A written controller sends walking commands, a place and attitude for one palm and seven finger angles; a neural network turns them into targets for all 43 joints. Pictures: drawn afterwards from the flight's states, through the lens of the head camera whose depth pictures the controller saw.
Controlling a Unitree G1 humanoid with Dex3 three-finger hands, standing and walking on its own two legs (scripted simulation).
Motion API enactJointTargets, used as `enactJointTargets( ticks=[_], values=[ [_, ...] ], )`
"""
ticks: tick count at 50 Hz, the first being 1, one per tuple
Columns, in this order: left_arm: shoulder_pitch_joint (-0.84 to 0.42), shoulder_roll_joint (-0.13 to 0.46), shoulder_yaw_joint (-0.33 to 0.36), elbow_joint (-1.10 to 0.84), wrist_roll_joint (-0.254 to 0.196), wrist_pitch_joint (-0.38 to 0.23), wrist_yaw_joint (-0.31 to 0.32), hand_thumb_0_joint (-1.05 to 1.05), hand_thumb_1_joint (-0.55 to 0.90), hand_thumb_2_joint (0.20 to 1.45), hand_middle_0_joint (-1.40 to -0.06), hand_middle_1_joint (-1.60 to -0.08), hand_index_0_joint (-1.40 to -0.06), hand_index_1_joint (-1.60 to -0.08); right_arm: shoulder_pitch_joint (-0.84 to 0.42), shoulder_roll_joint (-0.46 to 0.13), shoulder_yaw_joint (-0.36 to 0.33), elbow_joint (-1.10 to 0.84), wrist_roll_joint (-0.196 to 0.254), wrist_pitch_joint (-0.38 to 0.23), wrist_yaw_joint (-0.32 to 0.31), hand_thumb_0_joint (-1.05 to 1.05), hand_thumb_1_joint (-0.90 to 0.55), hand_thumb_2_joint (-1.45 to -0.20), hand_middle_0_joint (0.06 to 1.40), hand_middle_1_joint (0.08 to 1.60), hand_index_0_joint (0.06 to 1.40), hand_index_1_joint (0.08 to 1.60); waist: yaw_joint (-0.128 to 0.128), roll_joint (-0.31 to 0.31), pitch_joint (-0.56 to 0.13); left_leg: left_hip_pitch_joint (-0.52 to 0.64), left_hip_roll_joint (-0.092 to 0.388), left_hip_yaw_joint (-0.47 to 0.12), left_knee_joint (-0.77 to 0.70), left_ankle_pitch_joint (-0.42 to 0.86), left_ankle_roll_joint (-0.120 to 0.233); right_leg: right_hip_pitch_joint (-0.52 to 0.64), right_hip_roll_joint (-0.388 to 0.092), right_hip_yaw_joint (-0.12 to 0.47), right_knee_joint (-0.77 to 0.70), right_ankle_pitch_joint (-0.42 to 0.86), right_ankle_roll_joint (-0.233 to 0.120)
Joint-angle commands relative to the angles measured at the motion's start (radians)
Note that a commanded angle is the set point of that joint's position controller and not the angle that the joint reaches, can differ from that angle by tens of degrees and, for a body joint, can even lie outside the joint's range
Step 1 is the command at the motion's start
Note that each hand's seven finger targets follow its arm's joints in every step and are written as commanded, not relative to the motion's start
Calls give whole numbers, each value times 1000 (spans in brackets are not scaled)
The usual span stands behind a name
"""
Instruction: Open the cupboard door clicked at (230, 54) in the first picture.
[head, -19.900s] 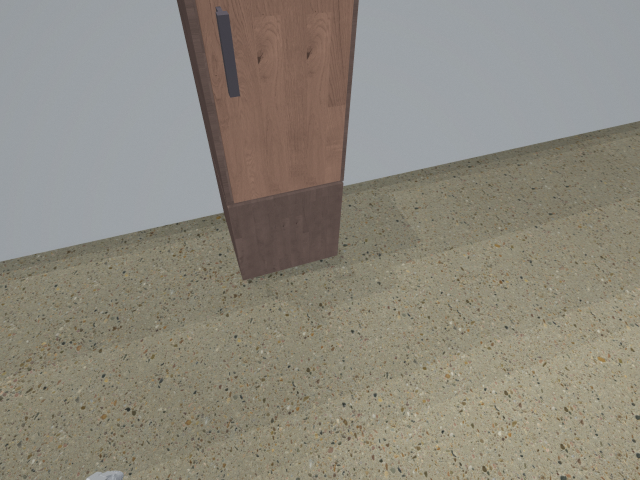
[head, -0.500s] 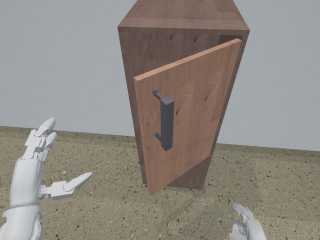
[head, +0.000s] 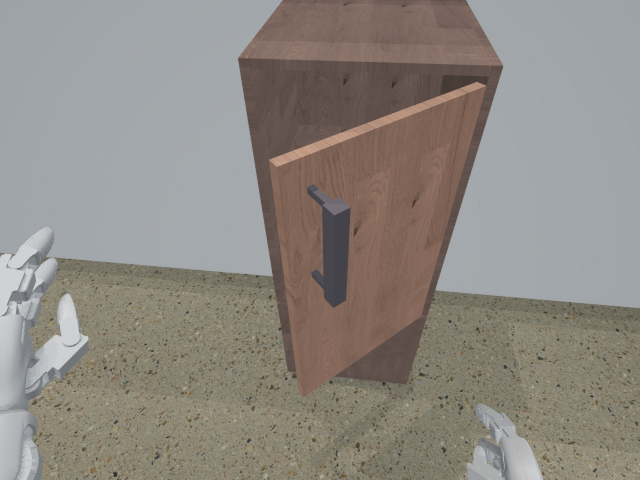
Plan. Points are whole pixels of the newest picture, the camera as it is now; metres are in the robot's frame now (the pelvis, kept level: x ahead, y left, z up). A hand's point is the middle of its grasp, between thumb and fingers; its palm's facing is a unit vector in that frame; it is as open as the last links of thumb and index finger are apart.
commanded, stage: draw the hand back to the body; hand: left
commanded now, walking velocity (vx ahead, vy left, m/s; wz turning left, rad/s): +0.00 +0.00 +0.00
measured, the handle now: (325, 248) +0.38 +0.05 +0.11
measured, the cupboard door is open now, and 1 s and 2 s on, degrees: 42 42 42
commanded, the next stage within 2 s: step back with the hand held close in 0.18 s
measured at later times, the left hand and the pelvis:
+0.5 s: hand (89, 343) +0.19 +0.26 +0.15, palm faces +0.40 -0.79 -0.46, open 7.4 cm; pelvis -0.01 +0.00 +0.00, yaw -1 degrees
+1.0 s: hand (19, 413) +0.12 +0.28 +0.15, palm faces +0.44 -0.77 -0.46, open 7.4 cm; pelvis -0.09 +0.02 -0.03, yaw -1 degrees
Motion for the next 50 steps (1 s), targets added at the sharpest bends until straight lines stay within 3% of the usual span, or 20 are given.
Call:
enactJointTargets(
  ticks=[1,5,13,15,16,17,19,20,24,25,29,30,34,36,40,41,44,46,48,50],
  values=[
    [-111,195,112,-220,-2,-65,12,0,900,900,-200,-300,-200,-300,-135,-101,-42,-161,-3,-62,-10,0,-900,-900,200,300,200,300,-10,19,-68,-37,34,-38,-65,218,-16,23,-29,61,-56,129,2],
    [-103,208,125,-215,-2,-65,14,0,900,900,-200,-300,-200,-300,-136,-100,-42,-160,-1,-64,-12,0,-900,-900,200,300,200,300,-7,34,-61,-36,33,-35,-60,216,-16,22,-28,64,-63,129,0],
    [-91,182,104,-203,-4,-68,11,0,900,900,-200,-300,-200,-300,-136,-96,-44,-158,-1,-65,-8,0,-900,-900,200,300,200,300,-12,7,-58,-33,33,-30,-62,201,-12,14,-29,68,-70,114,5],
    [-141,226,136,-240,-3,-73,16,0,900,900,-200,-300,-200,-300,-141,-101,-45,-160,1,-67,-11,0,-900,-900,200,300,200,300,-9,14,-71,-28,32,-33,-57,198,-11,19,-29,73,-73,111,3],
    [-188,331,248,-271,-6,-105,16,0,900,900,-200,-300,-200,-300,-117,-128,-47,-197,15,-49,-9,0,-900,-900,200,300,200,300,-56,-10,34,-116,46,-58,-31,101,10,-117,-76,176,-128,103,7],
    [-78,253,197,-180,-3,-105,3,0,900,900,-200,-300,-200,-300,-109,-112,-51,-179,7,-35,-8,0,-900,-900,200,300,200,300,-57,-58,14,-108,42,-64,-2,87,14,-127,-101,181,-138,75,5],
    [-9,203,143,-185,4,-108,-7,0,900,900,-200,-300,-200,-300,-109,-118,-56,-193,6,-17,-1,0,-900,-900,200,300,200,300,-63,-60,-22,-96,44,-51,29,106,13,-154,-119,185,-138,77,6],
    [-3,211,149,-206,5,-116,-4,0,900,900,-200,-300,-200,-300,-113,-120,-59,-195,6,-14,-4,0,-900,-900,200,300,200,300,-61,-29,-49,-92,46,-51,28,135,12,-142,-123,174,-120,122,5],
    [51,234,170,-252,6,-120,10,0,900,900,-200,-300,-200,-300,-90,-127,-73,-216,13,3,-9,0,-900,-900,200,300,200,300,-65,-53,-161,-99,71,-53,36,261,6,-77,-119,146,-20,301,13],
    [60,259,195,-257,5,-121,16,0,900,900,-200,-300,-200,-300,-99,-126,-74,-214,12,7,-14,0,-900,-900,200,300,200,300,-62,-32,-176,-100,76,-56,35,301,6,-65,-121,141,2,351,13],
    [90,267,209,-309,6,-117,26,0,900,900,-200,-300,-200,-300,-91,-122,-82,-240,17,22,-20,0,-900,-900,200,300,200,300,-66,-43,-203,-139,92,-64,48,342,3,-57,-115,144,65,395,17],
    [96,287,228,-322,7,-118,31,0,900,900,-200,-300,-200,-300,-96,-125,-84,-239,16,24,-23,0,-900,-900,200,300,200,300,-62,-16,-211,-153,93,-74,46,347,3,-49,-118,142,79,393,13],
    [135,274,233,-346,10,-121,37,0,900,900,-200,-300,-200,-300,-87,-124,-85,-259,16,27,-22,0,-900,-900,200,300,200,300,-61,0,-196,-248,125,-107,14,282,15,-43,-91,135,145,307,20],
    [133,264,227,-360,12,-125,38,0,900,900,-200,-300,-200,-300,-83,-127,-83,-262,14,23,-22,0,-900,-900,200,300,200,300,-62,38,-170,-312,137,-121,-6,205,23,-45,-86,138,170,236,20],
    [115,266,251,-350,25,-136,42,0,900,900,-200,-300,-200,-300,-75,-137,-85,-266,6,8,-24,0,-900,-900,200,300,200,300,-62,57,-120,-513,179,-163,-79,-41,55,17,-58,127,275,133,31],
    [104,250,236,-349,28,-139,42,0,900,900,-200,-300,-200,-300,-66,-132,-82,-269,8,4,-23,0,-900,-900,200,300,200,300,-68,35,-103,-554,184,-169,-81,-112,60,21,-59,132,293,112,31],
    [62,245,235,-338,38,-149,45,0,900,900,-200,-300,-200,-300,-48,-137,-83,-269,8,-8,-23,0,-900,-900,200,300,200,300,-79,-8,-76,-635,158,-159,-43,-312,69,2,-85,180,271,38,22],
    [33,247,227,-339,42,-154,47,0,900,900,-200,-300,-200,-300,-42,-132,-83,-265,7,-14,-23,0,-900,-900,200,300,200,300,-85,-80,-56,-583,110,-133,51,-353,53,-114,-127,247,157,-95,1],
    [18,257,226,-343,38,-163,55,0,900,900,-200,-300,-200,-300,-26,-128,-83,-248,3,-21,-18,0,-900,-900,200,300,200,300,-91,-140,-56,-432,56,-106,204,-304,24,-307,-198,326,10,-268,-43],
    [3,271,222,-380,34,-175,66,0,900,900,-200,-300,-200,-300,-27,-122,-79,-227,2,-24,-16,0,-900,-900,200,300,200,300,-96,-145,-88,-267,30,-78,322,-208,1,-446,-254,331,-42,-285,-76]
  ],
)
